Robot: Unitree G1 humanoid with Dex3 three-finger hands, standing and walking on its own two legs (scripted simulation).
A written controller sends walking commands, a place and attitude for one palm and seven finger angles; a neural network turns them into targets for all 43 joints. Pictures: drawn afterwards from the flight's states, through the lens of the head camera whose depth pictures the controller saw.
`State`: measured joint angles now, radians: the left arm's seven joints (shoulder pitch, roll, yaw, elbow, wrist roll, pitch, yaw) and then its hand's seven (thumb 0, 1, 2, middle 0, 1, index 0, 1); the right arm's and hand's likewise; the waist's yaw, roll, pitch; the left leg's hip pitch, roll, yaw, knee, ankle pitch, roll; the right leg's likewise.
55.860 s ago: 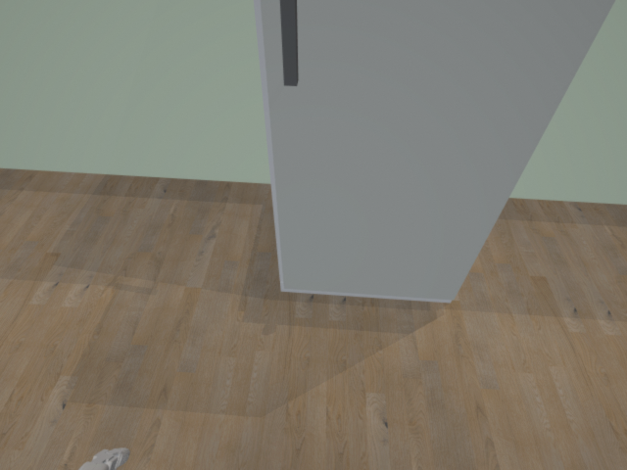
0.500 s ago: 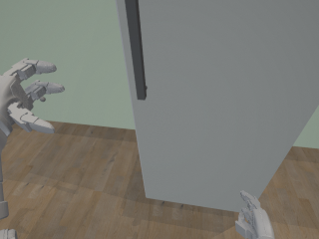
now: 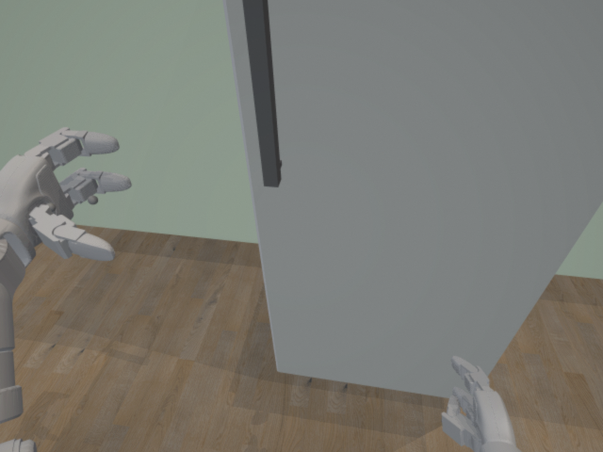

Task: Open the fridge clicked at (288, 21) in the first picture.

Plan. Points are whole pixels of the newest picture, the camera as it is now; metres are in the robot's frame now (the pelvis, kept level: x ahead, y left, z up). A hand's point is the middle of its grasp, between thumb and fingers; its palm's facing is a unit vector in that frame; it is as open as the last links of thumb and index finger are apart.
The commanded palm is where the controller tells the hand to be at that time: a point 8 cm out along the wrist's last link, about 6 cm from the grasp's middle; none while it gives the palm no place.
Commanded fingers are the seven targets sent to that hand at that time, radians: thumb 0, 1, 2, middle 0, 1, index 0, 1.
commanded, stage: move the hooked fingers beside the handle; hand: left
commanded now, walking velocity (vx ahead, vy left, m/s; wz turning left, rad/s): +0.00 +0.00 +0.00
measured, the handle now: (268, 97) +0.53 +0.13 +0.26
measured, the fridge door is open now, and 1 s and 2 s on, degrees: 0 0 0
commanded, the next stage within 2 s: none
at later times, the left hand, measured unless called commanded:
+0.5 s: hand (146, 166) +0.35 +0.24 +0.25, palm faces +0.03 -1.00 -0.04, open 13.9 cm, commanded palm +0.31 +0.30 +0.25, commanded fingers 0.00 -0.50 0.30 -0.30 -1.20 -0.30 -1.20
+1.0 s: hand (175, 159) +0.39 +0.22 +0.23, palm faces +0.05 -1.00 -0.05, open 14.0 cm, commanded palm +0.37 +0.27 +0.24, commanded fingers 0.00 -0.50 0.30 -0.30 -1.20 -0.30 -1.20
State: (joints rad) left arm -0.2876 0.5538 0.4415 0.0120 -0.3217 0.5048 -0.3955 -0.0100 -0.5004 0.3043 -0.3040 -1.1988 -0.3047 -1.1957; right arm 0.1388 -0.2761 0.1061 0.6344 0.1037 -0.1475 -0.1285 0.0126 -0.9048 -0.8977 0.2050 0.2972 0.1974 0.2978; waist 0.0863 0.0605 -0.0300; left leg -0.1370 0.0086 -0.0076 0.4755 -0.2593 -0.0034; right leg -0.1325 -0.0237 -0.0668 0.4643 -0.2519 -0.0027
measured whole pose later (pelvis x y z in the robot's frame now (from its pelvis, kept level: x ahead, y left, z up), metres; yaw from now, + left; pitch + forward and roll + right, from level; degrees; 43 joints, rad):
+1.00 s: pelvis +0.01 +0.00 +0.00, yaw -1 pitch -1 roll +0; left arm -0.58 0.48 0.32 0.34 -0.24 0.43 -0.27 -0.01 -0.50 0.30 -0.30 -1.20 -0.30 -1.20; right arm 0.17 -0.27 0.07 0.66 0.10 -0.10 -0.13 0.01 -0.91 -0.90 0.21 0.30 0.20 0.30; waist 0.03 0.04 -0.05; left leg -0.18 0.02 0.00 0.48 -0.27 -0.01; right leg -0.18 -0.01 -0.06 0.47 -0.27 -0.01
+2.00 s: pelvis +0.02 +0.01 +0.00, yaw -3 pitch +2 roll -1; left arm -0.80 0.48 0.32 0.71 -0.16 0.26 -0.20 -0.01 -0.50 0.30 -0.30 -1.20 -0.30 -1.20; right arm 0.32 -0.27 0.02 0.72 0.08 -0.07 -0.11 0.01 -0.91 -0.90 0.21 0.30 0.20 0.30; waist -0.04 0.03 -0.06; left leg -0.21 0.03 0.04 0.45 -0.27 0.00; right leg -0.22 0.00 -0.02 0.42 -0.23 0.00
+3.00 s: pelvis +0.01 +0.00 +0.00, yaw -3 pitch +2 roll -1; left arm -0.89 0.38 0.27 0.74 -0.15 0.23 -0.12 -0.01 -0.50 0.30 -0.30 -1.20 -0.30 -1.20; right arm 0.27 -0.26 0.03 0.72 0.07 -0.09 -0.10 0.01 -0.91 -0.90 0.21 0.30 0.20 0.30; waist -0.04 0.03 -0.06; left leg -0.23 0.03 0.03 0.45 -0.25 0.00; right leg -0.23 0.00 -0.03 0.42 -0.22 0.00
